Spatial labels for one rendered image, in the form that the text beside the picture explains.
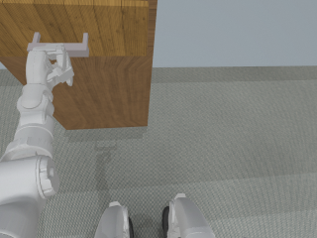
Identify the robot left forearm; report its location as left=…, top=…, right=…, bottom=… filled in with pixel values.
left=0, top=83, right=54, bottom=163

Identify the left robot upper arm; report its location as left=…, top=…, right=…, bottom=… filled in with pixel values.
left=0, top=155, right=59, bottom=238

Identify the robot right thigh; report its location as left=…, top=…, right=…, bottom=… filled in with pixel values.
left=169, top=197, right=215, bottom=238

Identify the handle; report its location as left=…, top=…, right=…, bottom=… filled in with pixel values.
left=27, top=32, right=89, bottom=58

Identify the left robot hand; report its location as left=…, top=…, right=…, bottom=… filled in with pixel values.
left=26, top=43, right=74, bottom=91

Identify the drawer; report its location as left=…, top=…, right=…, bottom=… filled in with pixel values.
left=0, top=0, right=149, bottom=57

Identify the cabinet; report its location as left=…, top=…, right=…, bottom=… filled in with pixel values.
left=0, top=0, right=158, bottom=130

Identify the robot thigh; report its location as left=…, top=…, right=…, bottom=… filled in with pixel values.
left=94, top=205, right=130, bottom=238
left=169, top=197, right=215, bottom=238

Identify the robot left thigh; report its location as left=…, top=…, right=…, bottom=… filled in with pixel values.
left=94, top=205, right=130, bottom=238

